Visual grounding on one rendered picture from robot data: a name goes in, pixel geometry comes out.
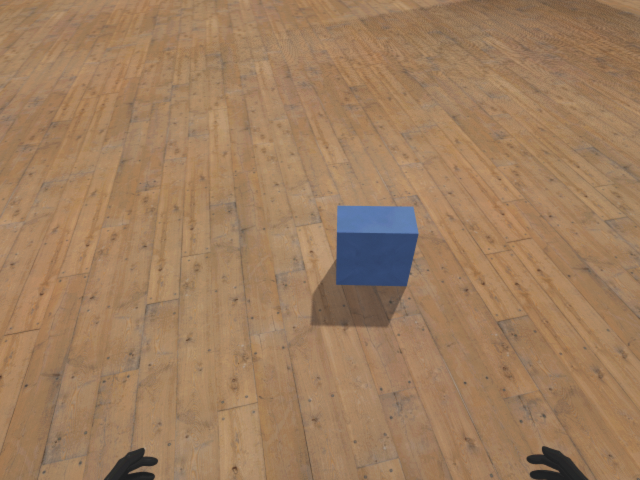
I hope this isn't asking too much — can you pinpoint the robot left hand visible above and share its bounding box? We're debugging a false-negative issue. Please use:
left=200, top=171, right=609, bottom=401
left=104, top=448, right=158, bottom=480

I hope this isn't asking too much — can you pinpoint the carton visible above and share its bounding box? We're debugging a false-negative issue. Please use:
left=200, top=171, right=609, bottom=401
left=336, top=206, right=419, bottom=286

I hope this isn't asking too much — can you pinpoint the robot right hand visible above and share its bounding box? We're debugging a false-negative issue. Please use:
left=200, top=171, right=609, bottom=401
left=526, top=446, right=588, bottom=480

